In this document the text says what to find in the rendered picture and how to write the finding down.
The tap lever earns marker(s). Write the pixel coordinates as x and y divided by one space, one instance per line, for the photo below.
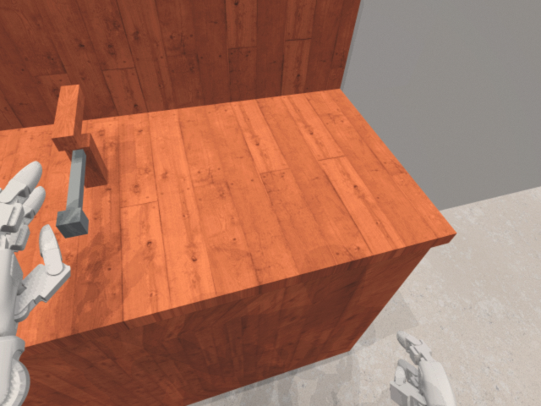
73 222

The counter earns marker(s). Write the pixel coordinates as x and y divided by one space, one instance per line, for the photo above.
244 218

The left robot forearm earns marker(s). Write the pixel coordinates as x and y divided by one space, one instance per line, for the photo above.
14 376

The robot right hand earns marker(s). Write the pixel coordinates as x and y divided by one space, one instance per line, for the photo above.
428 385

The robot left hand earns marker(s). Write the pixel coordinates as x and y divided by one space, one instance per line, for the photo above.
19 203

